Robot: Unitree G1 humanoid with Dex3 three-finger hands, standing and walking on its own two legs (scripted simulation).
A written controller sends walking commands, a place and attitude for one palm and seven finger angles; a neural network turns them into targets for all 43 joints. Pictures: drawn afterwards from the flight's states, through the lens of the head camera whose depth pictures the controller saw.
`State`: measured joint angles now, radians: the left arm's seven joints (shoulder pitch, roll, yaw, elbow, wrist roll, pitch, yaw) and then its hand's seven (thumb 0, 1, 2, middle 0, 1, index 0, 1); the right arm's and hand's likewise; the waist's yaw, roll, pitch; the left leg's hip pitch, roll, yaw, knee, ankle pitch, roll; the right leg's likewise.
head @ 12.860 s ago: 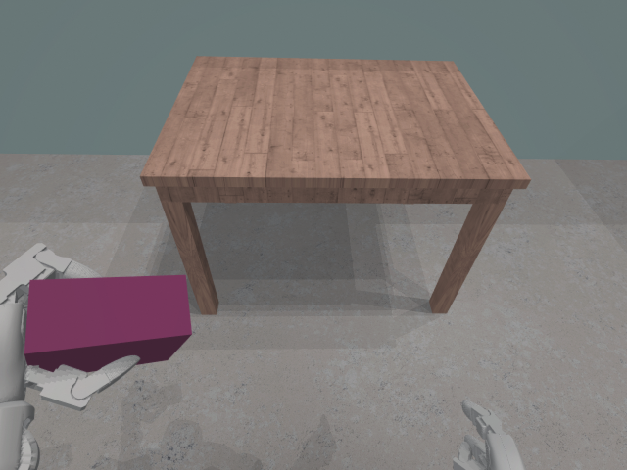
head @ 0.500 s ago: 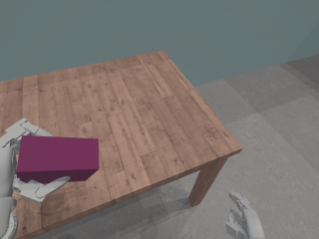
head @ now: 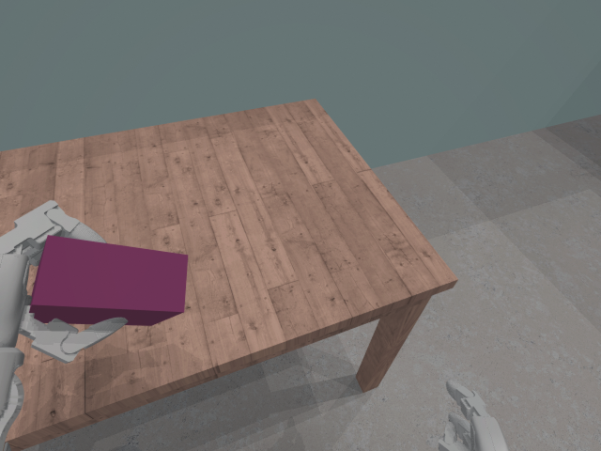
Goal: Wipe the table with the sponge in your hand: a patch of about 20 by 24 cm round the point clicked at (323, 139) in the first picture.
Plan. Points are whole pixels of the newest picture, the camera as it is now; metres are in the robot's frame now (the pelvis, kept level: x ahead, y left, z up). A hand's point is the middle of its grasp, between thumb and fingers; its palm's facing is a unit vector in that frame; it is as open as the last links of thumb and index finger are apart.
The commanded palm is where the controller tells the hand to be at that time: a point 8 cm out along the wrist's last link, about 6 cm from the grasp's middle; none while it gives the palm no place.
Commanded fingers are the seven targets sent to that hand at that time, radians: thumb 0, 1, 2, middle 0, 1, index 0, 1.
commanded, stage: come to a stop and stand still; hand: left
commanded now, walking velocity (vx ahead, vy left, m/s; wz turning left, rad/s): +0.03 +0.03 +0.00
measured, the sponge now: (129, 289) +0.24 +0.22 +0.13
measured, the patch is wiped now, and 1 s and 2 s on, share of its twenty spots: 0.00 0.00 0.00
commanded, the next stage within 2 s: look again from close up in 0.84 s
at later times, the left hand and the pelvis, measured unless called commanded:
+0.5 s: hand (58, 261) +0.25 +0.29 +0.16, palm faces +0.39 -0.85 -0.37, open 10.2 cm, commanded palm +0.19 +0.31 +0.17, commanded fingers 0.00 0.10 1.30 -1.20 -1.60 -1.20 -1.60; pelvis +0.03 +0.03 +0.00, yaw +0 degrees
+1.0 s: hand (67, 276) +0.24 +0.27 +0.15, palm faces +0.37 -0.85 -0.39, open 10.2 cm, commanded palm +0.18 +0.31 +0.17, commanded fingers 0.00 0.10 1.30 -1.20 -1.60 -1.20 -1.60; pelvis +0.02 +0.02 +0.00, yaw +1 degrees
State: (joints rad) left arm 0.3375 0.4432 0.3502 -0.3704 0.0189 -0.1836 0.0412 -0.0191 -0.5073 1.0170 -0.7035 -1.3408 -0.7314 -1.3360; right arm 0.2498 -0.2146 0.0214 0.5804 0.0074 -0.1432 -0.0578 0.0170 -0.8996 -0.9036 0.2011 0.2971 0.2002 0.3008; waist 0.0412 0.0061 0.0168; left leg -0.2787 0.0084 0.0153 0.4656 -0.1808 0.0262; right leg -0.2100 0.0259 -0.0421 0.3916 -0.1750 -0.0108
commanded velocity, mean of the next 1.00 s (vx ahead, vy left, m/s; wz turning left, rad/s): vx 0.00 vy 0.00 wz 0.00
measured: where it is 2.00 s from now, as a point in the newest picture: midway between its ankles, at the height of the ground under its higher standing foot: outside the picture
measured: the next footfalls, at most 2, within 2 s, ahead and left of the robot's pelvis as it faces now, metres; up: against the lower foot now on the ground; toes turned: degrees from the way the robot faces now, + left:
none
